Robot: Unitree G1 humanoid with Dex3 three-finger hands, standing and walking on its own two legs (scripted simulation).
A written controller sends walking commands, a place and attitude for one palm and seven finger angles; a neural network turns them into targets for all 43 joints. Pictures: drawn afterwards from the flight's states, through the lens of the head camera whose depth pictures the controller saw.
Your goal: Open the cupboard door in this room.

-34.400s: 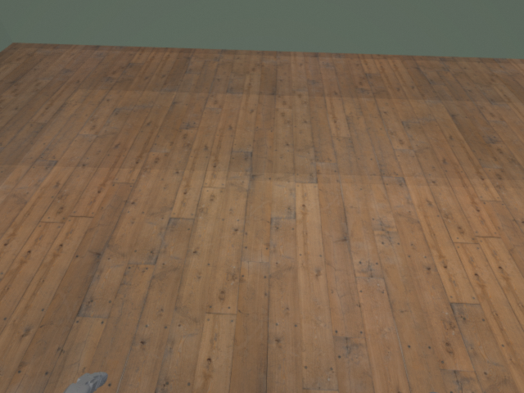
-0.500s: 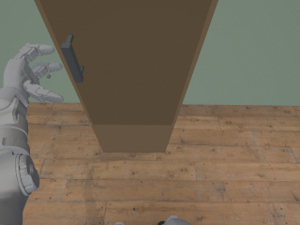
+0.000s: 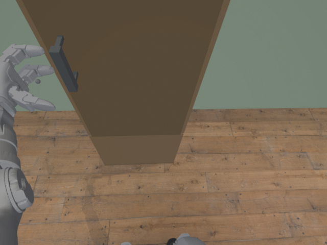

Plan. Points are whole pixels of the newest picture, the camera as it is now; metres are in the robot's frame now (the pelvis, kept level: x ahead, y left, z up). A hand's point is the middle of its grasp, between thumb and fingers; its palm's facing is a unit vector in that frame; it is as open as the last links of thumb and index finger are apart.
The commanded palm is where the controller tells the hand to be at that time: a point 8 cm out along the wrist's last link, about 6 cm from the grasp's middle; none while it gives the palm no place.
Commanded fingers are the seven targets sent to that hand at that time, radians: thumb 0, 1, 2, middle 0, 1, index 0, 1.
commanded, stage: move the hooked fingers beside the handle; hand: left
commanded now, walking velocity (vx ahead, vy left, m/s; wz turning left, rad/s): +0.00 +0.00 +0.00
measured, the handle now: (66, 65) +0.51 +0.21 +0.11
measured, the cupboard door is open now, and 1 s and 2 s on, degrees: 0 0 2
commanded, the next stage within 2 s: slide the fingers in behind the handle in 0.78 s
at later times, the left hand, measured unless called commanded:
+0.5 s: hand (38, 83) +0.46 +0.26 +0.11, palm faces +0.00 -1.00 +0.01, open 14.0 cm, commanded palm +0.43 +0.31 +0.11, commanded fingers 0.00 -0.50 0.30 -0.30 -1.20 -0.30 -1.20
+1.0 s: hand (34, 87) +0.44 +0.26 +0.11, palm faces -0.01 -1.00 +0.01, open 14.0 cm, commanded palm +0.42 +0.31 +0.11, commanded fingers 0.00 -0.50 0.30 -0.30 -1.20 -0.30 -1.20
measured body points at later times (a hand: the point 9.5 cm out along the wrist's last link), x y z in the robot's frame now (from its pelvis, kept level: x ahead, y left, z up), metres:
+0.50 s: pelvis -0.01 +0.00 +0.00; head +0.09 +0.02 +0.44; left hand +0.45 +0.31 +0.11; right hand +0.05 -0.27 -0.11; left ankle -0.03 +0.09 -0.71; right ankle +0.01 -0.11 -0.71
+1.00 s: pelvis -0.01 +0.00 +0.00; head +0.08 +0.02 +0.44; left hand +0.44 +0.32 +0.12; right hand +0.03 -0.27 -0.11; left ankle -0.03 +0.09 -0.71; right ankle +0.01 -0.11 -0.71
